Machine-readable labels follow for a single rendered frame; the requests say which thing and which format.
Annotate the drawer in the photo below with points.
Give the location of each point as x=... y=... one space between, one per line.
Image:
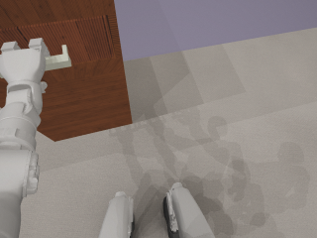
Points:
x=86 y=38

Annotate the robot left upper arm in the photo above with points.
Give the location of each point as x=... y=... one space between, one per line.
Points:
x=19 y=177

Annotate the robot right foot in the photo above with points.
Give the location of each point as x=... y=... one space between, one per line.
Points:
x=174 y=233

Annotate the left robot hand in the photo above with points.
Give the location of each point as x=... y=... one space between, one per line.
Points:
x=24 y=64

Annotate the cabinet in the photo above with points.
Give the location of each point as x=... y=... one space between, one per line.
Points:
x=86 y=97

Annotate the handle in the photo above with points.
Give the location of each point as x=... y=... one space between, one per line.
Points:
x=58 y=61

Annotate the robot left forearm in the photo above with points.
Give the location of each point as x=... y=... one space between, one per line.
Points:
x=20 y=117

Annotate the robot left thigh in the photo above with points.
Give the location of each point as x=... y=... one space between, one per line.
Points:
x=118 y=217

